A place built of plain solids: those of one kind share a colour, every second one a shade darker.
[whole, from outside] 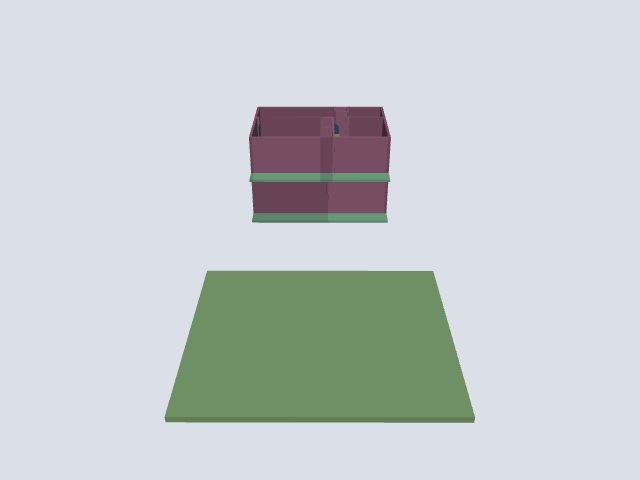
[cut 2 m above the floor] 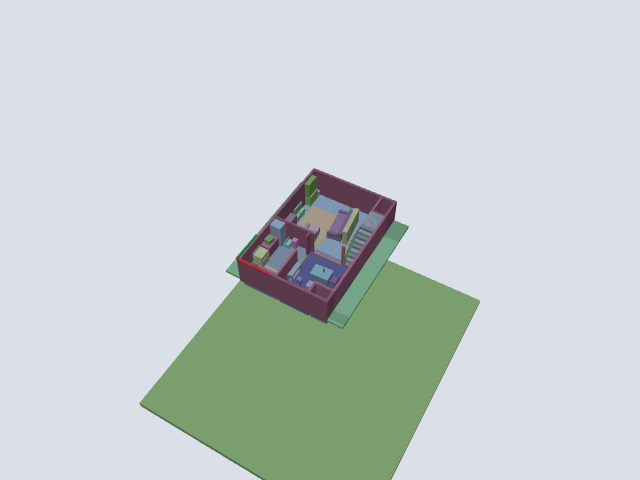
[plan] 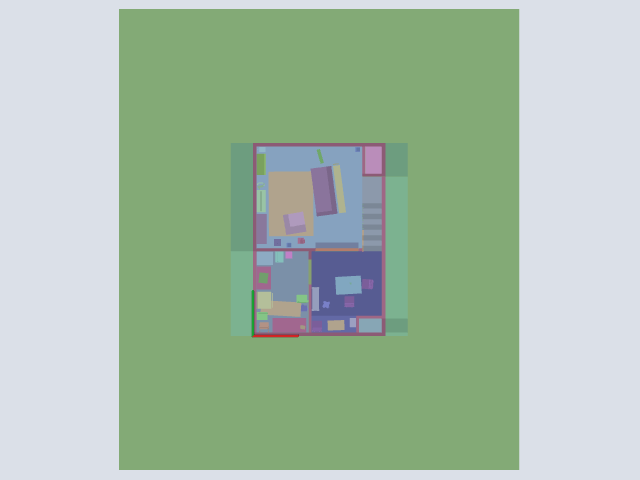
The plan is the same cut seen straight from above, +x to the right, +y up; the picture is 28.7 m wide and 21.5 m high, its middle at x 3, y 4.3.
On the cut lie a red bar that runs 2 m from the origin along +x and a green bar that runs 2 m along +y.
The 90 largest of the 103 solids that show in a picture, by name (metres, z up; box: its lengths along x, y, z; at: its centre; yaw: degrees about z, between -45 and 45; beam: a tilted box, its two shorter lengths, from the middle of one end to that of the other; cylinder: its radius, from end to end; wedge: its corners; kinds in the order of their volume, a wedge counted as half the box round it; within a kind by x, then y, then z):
{
 "under_1": {"box": [17.93, 20.65, 0.5], "at": [2.96, 4.33, -12.4]},
 "wall_1": {"box": [0.16, 3.26, 2.35], "at": [0.08, 1.79, 4.02]},
 "wall_2": {"box": [0.16, 3.64, 2.93], "at": [0.08, 1.98, 1.13]},
 "wall_3": {"box": [0.16, 0.62, 2.35], "at": [0.08, 3.86, 4.02]},
 "wall_4": {"box": [0.16, 4.56, 2.93], "at": [0.08, 6.21, 1.13]},
 "wall_5": {"box": [0.16, 4.19, 2.35], "at": [0.08, 6.39, 4.02]},
 "wall_6": {"box": [2.8, 0.13, 2.93], "at": [1.4, 3.87, 1.13]},
 "wall_7": {"box": [0.13, 0.62, 2.35], "at": [1.86, 3.86, 4.02]},
 "wall_8": {"box": [3.84, 0.13, 2.35], "at": [1.92, 3.48, 4.02]},
 "wall_9": {"box": [3.84, 0.13, 2.35], "at": [1.92, 4.24, 4.02]},
 "wall_10": {"box": [0.13, 2.15, 2.93], "at": [2.56, 1.24, 1.13]},
 "wall_11": {"box": [0.13, 0.37, 2.93], "at": [2.56, 3.62, 1.13]},
 "wall_12": {"box": [5.93, 0.16, 5.53], "at": [2.96, 0.08, 2.43]},
 "wall_13": {"box": [5.93, 0.16, 5.53], "at": [2.96, 8.57, 2.43]},
 "wall_14": {"box": [0.13, 2.21, 2.35], "at": [3.77, 1.26, 4.02]},
 "wall_15": {"box": [0.13, 0.62, 2.35], "at": [3.77, 3.86, 4.02]},
 "wall_16": {"box": [0.13, 3.29, 2.35], "at": [3.77, 5.95, 4.02]},
 "wall_17": {"box": [0.13, 0.62, 2.93], "at": [4.68, 0.47, 1.13]},
 "wall_18": {"box": [0.17, 0.13, 2.93], "at": [4.8, 3.87, 1.13]},
 "wall_19": {"box": [0.13, 0.75, 2.35], "at": [4.96, 2.87, 4.02]},
 "wall_20": {"box": [0.13, 1.22, 2.93], "at": [4.96, 7.88, 1.13]},
 "wall_21": {"box": [1.31, 0.13, 2.93], "at": [5.28, 0.84, 1.13]},
 "wall_22": {"box": [1.04, 0.13, 2.93], "at": [5.41, 7.2, 1.13]},
 "wall_23": {"box": [0.16, 0.62, 2.93], "at": [5.85, 0.47, 1.13]},
 "wall_24": {"box": [0.16, 2.21, 2.35], "at": [5.85, 1.26, 4.02]},
 "wall_25": {"box": [0.16, 0.75, 2.35], "at": [5.85, 2.87, 4.02]},
 "wall_26": {"box": [0.16, 6.23, 2.93], "at": [5.85, 4.02, 1.13]},
 "wall_27": {"box": [0.16, 5.11, 2.35], "at": [5.85, 5.93, 4.02]},
 "wall_28": {"box": [0.16, 1.22, 2.93], "at": [5.85, 7.88, 1.13]},
 "stair_1": {"box": [0.88, 3.34, 0.49], "at": [5.33, 5.47, -0.06]},
 "stair_2": {"box": [0.88, 3.1, 0.68], "at": [5.33, 5.59, 0.04]},
 "stair_3": {"box": [0.88, 2.86, 0.87], "at": [5.33, 5.71, 0.13]},
 "stair_4": {"box": [0.88, 2.62, 1.06], "at": [5.33, 5.83, 0.23]},
 "stair_5": {"box": [0.88, 2.38, 1.25], "at": [5.33, 5.95, 0.32]},
 "stair_6": {"box": [0.88, 2.15, 1.44], "at": [5.33, 6.07, 0.42]},
 "stair_7": {"box": [0.88, 1.91, 1.63], "at": [5.33, 6.18, 0.51]},
 "stair_8": {"box": [0.88, 1.67, 1.82], "at": [5.33, 6.3, 0.61]},
 "stair_9": {"box": [0.88, 1.43, 2.01], "at": [5.33, 6.42, 0.7]},
 "stair_10": {"box": [0.88, 1.19, 2.2], "at": [5.33, 6.54, 0.8]},
 "stair_11": {"box": [0.88, 0.72, 2.58], "at": [5.33, 6.78, 0.99]},
 "floor_living_1": {"box": [4.73, 4.56, 0.5], "at": [2.52, 6.21, -0.53]},
 "floor_dining_1": {"box": [2.0, 0.75, 0.78], "at": [3.62, 0.54, -0.39]},
 "floor_dining_2": {"box": [3.15, 2.89, 0.78], "at": [4.2, 2.35, -0.39]},
 "floor_kitchen_1": {"box": [2.33, 3.64, 0.78], "at": [1.32, 1.98, -0.39]},
 "upper_floor_next_1": {"box": [1.0, 0.16, 0.16], "at": [-0.5, 0.08, -0.08]},
 "upper_floor_next_2": {"box": [1.0, 3.26, 0.16], "at": [-0.5, 1.79, 2.77]},
 "upper_floor_next_3": {"box": [1.0, 3.64, 0.16], "at": [-0.5, 1.98, -0.08]},
 "upper_floor_next_4": {"box": [1.0, 0.62, 0.16], "at": [-0.5, 3.86, 2.77]},
 "upper_floor_next_5": {"box": [1.0, 4.56, 0.16], "at": [-0.5, 6.21, -0.08]},
 "upper_floor_next_6": {"box": [1.0, 4.19, 0.16], "at": [-0.5, 6.39, 2.77]},
 "upper_floor_next_7": {"box": [1.0, 0.16, 0.16], "at": [-0.5, 8.57, -0.08]},
 "upper_floor_next_8": {"box": [1.0, 0.16, 0.16], "at": [6.43, 0.08, -0.08]},
 "upper_floor_next_9": {"box": [1.0, 0.62, 0.16], "at": [6.43, 0.47, -0.08]},
 "upper_floor_next_10": {"box": [1.0, 6.23, 0.16], "at": [6.43, 4.02, -0.08]},
 "upper_floor_next_11": {"box": [1.0, 1.22, 0.16], "at": [6.43, 7.88, -0.08]},
 "upper_floor_next_12": {"box": [1.0, 0.16, 0.16], "at": [6.43, 8.57, -0.08]},
 "sofa_1": {"box": [0.92, 0.17, 0.18], "at": [3.04, 7.47, 0.26], "yaw": 7.4},
 "sofa_2": {"box": [0.93, 2.16, 0.34], "at": [3.18, 6.49, 0.0], "yaw": 7.4},
 "sofa_3": {"box": [0.92, 0.17, 0.18], "at": [3.3, 5.5, 0.26], "yaw": 7.4},
 "sofa_4": {"box": [0.23, 2.16, 0.39], "at": [3.53, 6.53, 0.36], "yaw": 7.4},
 "bookcase_1": {"box": [0.31, 2.14, 1.15], "at": [3.87, 6.58, 0.29], "yaw": 7.4},
 "fridge_flat_1": {"box": [0.73, 0.6, 1.66], "at": [0.54, 3.48, 0.83]},
 "china_cabinet_1": {"box": [0.33, 0.95, 1.07], "at": [0.34, 7.69, 1.08]},
 "china_cabinet_2": {"box": [0.4, 0.95, 0.83], "at": [0.37, 7.69, 0.13]},
 "rug_1": {"box": [1.8, 0.65, 0.08], "at": [1.25, 1.23, -0.03], "yaw": -3.3},
 "rug_2": {"box": [2.0, 2.9, 0.08], "at": [1.7, 5.92, -0.31], "yaw": 0.4},
 "rug_3": {"box": [0.75, 0.45, 0.08], "at": [3.72, 0.48, -0.03], "yaw": 1.8},
 "kitchen_table_1": {"box": [1.06, 0.71, 0.72], "at": [4.28, 2.27, 0.36], "yaw": 3.3},
 "floor_coats_1": {"box": [1.02, 0.62, 0.78], "at": [5.26, 0.47, -0.39]},
 "counter_run_1": {"box": [0.61, 1.03, 0.78], "at": [0.47, 2.6, 0.49]},
 "armchair_club_1": {"box": [0.24, 0.87, 0.18], "at": [1.53, 5.01, 0.23], "yaw": 9.6},
 "armchair_club_2": {"box": [0.92, 0.9, 0.35], "at": [1.86, 5.05, -0.04], "yaw": 9.6},
 "armchair_club_3": {"box": [0.92, 0.33, 0.38], "at": [1.91, 4.76, 0.33], "yaw": 9.6},
 "armchair_club_4": {"box": [0.24, 0.87, 0.18], "at": [2.2, 5.13, 0.23], "yaw": 9.6},
 "range_flat_1": {"box": [0.65, 0.76, 0.94], "at": [0.49, 1.6, 0.47]},
 "floor_store_1": {"box": [0.75, 1.22, 0.5], "at": [5.39, 7.88, -0.53]},
 "sideboard_1": {"box": [0.45, 1.35, 0.71], "at": [0.4, 4.79, 0.22]},
 "billy_1": {"box": [0.28, 0.42, 2.02], "at": [4.47, 0.6, 1.01]},
 "tv_board_1": {"box": [0.09, 0.9, 0.52], "at": [0.36, 6.04, 0.5]},
 "tv_board_2": {"box": [0.4, 1.0, 0.48], "at": [0.37, 6.04, -0.04]},
 "floor_gap_platform_living_1": {"box": [1.92, 0.13, 0.78], "at": [3.76, 3.87, -0.39]},
 "floor_gap_platform_kitchen_1": {"box": [0.13, 1.12, 0.78], "at": [2.56, 2.87, -0.39]},
 "recycling_crate_1": {"box": [0.48, 0.36, 0.28], "at": [0.41, 0.89, 0.14]},
 "recycling_crate_2": {"box": [0.48, 0.36, 0.28], "at": [2.19, 1.67, 0.14]},
 "platform_living_tread_1": {"box": [1.92, 0.26, 0.19], "at": [3.76, 4.06, -0.24]},
 "leaf_bedroom_door_1": {"box": [0.75, 0.05, 1.99], "at": [3.36, 3.22, 3.84], "yaw": 22.0},
 "kitchen_bin_1": {"box": [0.31, 0.31, 0.65], "at": [1.61, 3.63, 0.33]},
 "recycling_tote_1": {"box": [0.37, 0.5, 0.29], "at": [1.18, 3.54, 0.14]},
 "microwave_1": {"box": [0.4, 0.47, 0.28], "at": [0.47, 2.6, 1.05], "yaw": -6.6},
 "console_1": {"box": [0.3, 1.05, 0.13], "at": [2.81, 1.66, 0.71]}
}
